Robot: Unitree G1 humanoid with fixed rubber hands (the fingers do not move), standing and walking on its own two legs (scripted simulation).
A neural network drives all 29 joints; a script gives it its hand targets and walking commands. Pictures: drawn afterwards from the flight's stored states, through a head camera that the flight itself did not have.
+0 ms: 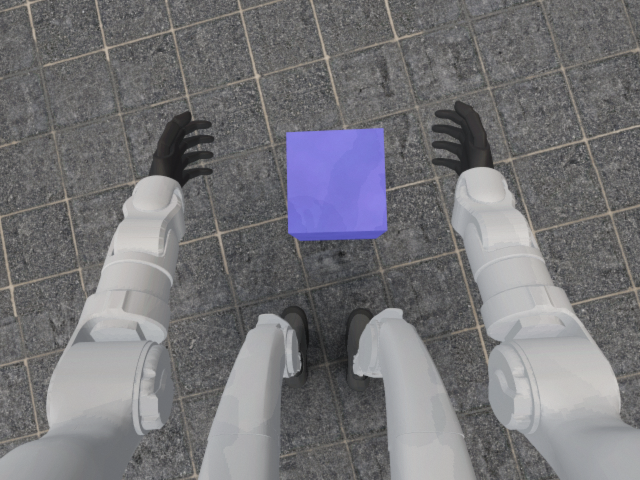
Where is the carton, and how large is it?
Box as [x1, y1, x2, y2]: [286, 128, 386, 240]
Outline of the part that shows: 383,128 286,132 288,233 300,240 375,238 386,230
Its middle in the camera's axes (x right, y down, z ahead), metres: +0.04 -0.10 +0.91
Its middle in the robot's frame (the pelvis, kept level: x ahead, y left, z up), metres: +0.50 -0.01 -0.56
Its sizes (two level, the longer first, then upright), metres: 0.210 0.200 0.250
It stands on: the floor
